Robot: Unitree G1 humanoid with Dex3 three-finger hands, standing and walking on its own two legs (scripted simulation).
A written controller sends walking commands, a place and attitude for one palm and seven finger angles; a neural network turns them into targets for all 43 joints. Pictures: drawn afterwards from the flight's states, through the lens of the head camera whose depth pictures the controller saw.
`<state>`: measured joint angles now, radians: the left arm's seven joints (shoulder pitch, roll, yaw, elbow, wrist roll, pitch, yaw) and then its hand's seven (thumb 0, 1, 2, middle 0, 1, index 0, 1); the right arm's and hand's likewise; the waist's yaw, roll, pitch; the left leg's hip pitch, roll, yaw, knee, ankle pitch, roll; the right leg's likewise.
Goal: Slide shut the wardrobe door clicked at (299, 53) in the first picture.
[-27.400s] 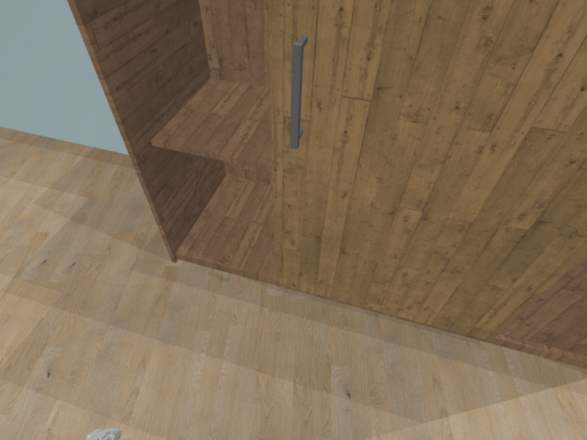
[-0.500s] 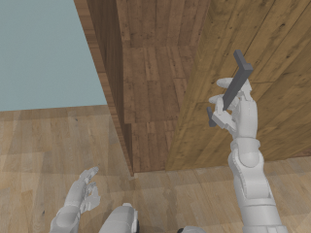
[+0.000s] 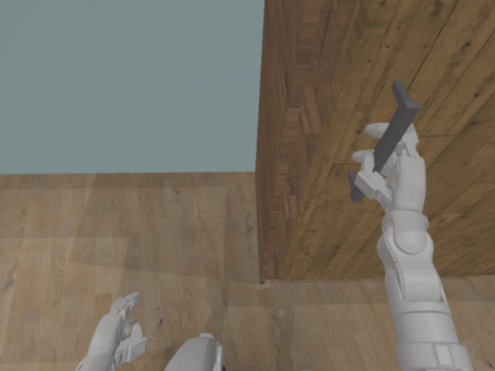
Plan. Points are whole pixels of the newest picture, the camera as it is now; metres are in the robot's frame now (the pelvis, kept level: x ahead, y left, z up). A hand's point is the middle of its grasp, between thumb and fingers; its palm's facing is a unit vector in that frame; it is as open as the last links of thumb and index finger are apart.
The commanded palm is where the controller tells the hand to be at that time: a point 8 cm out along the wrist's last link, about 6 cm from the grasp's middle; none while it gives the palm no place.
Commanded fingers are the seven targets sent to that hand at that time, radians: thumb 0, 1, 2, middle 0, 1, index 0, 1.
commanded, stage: step sideways, sliding the door along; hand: right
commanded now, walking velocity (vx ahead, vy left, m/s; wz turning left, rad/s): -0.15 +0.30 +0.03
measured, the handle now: (374, 150) +0.42 -0.20 +0.10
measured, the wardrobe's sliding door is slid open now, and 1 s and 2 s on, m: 0.05 0.00 0.00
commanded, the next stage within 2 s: stop walking and hold the door there in 0.88 s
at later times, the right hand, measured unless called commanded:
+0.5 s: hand (321, 170) +0.38 -0.11 +0.11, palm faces +0.44 +0.90 -0.07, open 6.2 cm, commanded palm +0.34 -0.08 +0.10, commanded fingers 0.00 -0.90 -0.90 0.45 1.40 0.45 1.40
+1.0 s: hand (318, 166) +0.39 -0.10 +0.11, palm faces +0.62 +0.78 -0.10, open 6.4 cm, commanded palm +0.34 -0.12 +0.10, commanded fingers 0.00 -0.90 -0.90 0.45 1.40 0.45 1.40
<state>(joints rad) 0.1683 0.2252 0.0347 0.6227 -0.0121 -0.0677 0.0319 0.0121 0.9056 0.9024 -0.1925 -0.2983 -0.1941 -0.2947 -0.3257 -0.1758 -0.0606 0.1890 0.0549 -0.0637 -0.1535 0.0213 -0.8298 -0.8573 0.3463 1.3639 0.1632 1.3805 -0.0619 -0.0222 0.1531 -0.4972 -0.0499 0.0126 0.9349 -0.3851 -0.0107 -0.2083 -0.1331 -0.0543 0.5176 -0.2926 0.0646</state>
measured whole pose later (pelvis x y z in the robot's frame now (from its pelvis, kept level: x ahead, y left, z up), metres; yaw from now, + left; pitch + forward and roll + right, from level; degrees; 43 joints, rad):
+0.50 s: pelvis +0.00 +0.14 +0.00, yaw -1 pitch -1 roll +3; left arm 0.17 0.23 0.04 0.61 -0.03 -0.08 0.00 0.01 0.91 0.90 -0.19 -0.30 -0.19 -0.29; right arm -0.43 -0.24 -0.20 0.28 0.10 -0.05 -0.19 0.02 -0.84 -0.88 0.28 1.27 0.11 1.37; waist -0.10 -0.04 0.20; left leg -0.41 -0.03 0.02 0.83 -0.38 -0.01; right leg -0.18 -0.16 -0.06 0.51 -0.31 0.06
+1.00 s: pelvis +0.05 +0.22 +0.01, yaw -1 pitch -2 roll +6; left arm 0.15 0.22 0.04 0.60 -0.02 -0.09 -0.02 0.01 0.91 0.90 -0.19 -0.30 -0.19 -0.29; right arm -0.30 -0.29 -0.36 0.17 0.08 -0.04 -0.21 0.01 -0.82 -0.89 0.28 1.24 0.07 1.38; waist -0.12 -0.06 0.23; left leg -0.42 -0.04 0.05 0.84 -0.36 -0.02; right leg -0.11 -0.20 -0.06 0.45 -0.30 0.07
